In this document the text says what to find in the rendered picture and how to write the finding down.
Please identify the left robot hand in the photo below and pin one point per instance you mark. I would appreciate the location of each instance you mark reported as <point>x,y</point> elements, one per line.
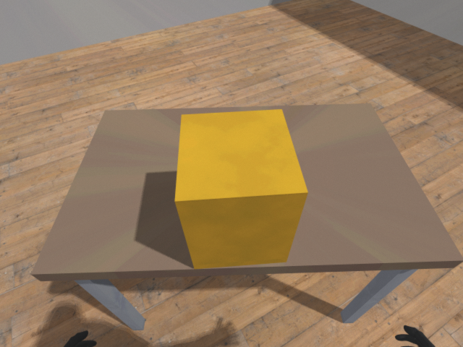
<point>78,340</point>

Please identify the carton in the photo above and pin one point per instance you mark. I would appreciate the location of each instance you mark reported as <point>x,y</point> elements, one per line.
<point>240,191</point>

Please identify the table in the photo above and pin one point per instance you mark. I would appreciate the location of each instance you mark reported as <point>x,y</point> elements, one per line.
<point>364,209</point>

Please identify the right robot hand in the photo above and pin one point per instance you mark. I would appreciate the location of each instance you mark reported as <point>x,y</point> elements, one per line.
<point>415,336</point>

